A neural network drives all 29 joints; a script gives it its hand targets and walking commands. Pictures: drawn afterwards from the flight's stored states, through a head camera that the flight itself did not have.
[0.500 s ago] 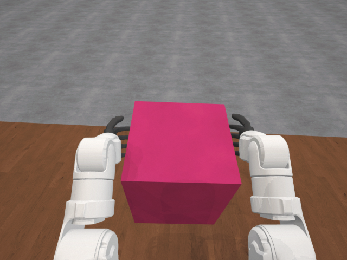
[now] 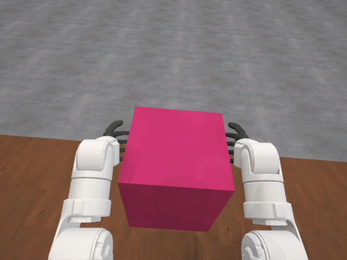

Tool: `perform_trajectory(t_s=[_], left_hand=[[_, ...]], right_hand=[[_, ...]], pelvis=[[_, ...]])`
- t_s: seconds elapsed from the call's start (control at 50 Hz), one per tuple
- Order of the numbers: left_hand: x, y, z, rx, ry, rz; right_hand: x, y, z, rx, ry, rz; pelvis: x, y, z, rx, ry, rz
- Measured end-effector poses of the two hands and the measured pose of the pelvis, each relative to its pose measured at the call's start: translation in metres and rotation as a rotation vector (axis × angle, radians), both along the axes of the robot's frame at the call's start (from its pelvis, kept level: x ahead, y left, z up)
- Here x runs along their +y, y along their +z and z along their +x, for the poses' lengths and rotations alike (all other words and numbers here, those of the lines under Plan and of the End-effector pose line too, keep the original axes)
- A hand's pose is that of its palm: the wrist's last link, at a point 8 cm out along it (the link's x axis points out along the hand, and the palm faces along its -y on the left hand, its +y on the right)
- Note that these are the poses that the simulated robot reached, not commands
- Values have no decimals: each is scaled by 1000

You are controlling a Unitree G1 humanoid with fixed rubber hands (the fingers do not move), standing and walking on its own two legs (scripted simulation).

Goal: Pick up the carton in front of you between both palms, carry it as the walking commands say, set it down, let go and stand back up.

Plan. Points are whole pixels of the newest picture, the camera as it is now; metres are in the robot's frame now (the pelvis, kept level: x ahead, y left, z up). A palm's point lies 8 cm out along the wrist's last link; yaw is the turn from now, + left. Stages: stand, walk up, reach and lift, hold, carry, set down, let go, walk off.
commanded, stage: carry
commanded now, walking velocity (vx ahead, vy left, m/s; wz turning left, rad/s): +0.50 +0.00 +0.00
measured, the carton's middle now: (173, 172) +0.34 +0.01 +0.01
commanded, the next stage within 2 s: none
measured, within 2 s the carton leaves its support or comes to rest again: neither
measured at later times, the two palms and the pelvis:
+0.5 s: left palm (142, 77) +0.65 +0.12 +0.09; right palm (233, 81) +0.65 -0.18 +0.09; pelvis +0.30 -0.02 -0.05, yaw +0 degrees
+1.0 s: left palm (137, 51) +0.95 +0.18 +0.02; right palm (202, 52) +0.96 -0.12 +0.03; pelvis +0.60 +0.02 -0.10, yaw +0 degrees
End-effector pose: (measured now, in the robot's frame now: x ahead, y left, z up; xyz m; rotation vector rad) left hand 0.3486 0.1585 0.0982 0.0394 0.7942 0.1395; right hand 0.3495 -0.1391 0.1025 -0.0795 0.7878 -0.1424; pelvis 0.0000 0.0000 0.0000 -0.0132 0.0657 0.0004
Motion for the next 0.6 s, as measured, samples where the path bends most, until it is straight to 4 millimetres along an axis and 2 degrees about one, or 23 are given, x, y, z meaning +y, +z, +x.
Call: perform_trajectory(t_s=[0.08,0.18,0.3,0.36,0.4,0.46,0.54,0.6], left_hand=[[-7,-17,40,55,-36,-2],[-15,-17,98,12,-42,-22],[-26,0,175,-84,-26,-32],[-35,9,219,-149,-24,-23],[-40,10,249,-187,-20,-7],[-44,1,285,-171,-15,33],[-38,-18,314,-58,19,32],[-32,-25,338,-11,44,27]], right_hand=[[-7,-20,27,56,-43,9],[-15,-19,78,15,-83,26],[-26,-2,157,-78,-85,40],[-35,5,203,-142,-74,43],[-40,4,237,-178,-58,41],[-44,-9,280,-161,-29,47],[-38,-24,321,-48,9,36],[-32,-30,353,-1,33,34]], pelvis=[[8,5,37,10,-5,-6],[10,9,88,25,-8,-8],[0,4,165,28,-10,10],[-8,-12,210,18,-7,25],[-15,-30,243,1,6,44],[-20,-46,278,0,2,18],[-28,-43,316,2,7,29],[-31,-38,344,7,11,31]])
